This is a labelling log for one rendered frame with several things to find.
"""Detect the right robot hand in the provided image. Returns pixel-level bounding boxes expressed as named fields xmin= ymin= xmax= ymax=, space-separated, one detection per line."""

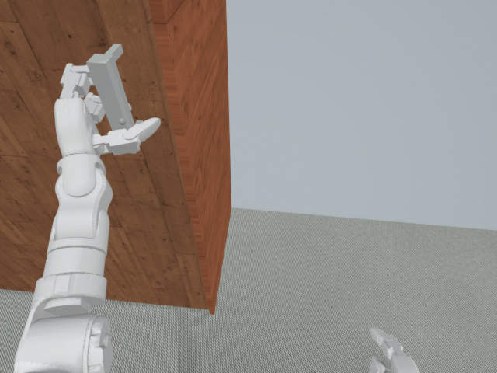
xmin=369 ymin=326 xmax=419 ymax=373

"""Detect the robot left forearm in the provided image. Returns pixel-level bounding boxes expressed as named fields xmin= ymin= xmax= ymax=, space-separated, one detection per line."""
xmin=14 ymin=153 xmax=113 ymax=373

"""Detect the handle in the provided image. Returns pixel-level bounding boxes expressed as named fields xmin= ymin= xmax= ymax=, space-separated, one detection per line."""
xmin=86 ymin=44 xmax=143 ymax=154

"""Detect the left robot hand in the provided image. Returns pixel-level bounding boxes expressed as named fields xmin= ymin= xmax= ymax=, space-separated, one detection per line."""
xmin=54 ymin=63 xmax=161 ymax=158

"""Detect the robot left upper arm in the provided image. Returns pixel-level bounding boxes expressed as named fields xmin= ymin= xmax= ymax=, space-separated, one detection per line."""
xmin=18 ymin=312 xmax=113 ymax=373

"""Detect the wardrobe door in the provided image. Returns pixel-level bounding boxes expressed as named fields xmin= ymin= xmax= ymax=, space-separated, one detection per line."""
xmin=0 ymin=0 xmax=208 ymax=309

